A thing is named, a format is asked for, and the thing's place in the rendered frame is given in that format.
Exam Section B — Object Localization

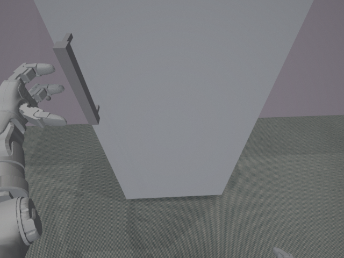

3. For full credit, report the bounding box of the left robot forearm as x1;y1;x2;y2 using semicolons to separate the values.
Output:
0;111;29;202

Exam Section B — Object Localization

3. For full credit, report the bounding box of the fridge door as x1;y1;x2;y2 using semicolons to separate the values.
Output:
34;0;314;199

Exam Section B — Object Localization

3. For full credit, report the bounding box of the left robot hand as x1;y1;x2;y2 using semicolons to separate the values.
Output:
0;63;67;128

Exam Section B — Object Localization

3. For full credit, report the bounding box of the robot left upper arm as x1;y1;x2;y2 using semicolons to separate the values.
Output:
0;197;42;258

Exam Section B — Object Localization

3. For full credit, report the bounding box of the right robot hand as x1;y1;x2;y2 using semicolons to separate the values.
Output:
273;247;294;258

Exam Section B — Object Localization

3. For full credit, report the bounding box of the handle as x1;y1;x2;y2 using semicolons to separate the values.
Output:
52;33;100;125

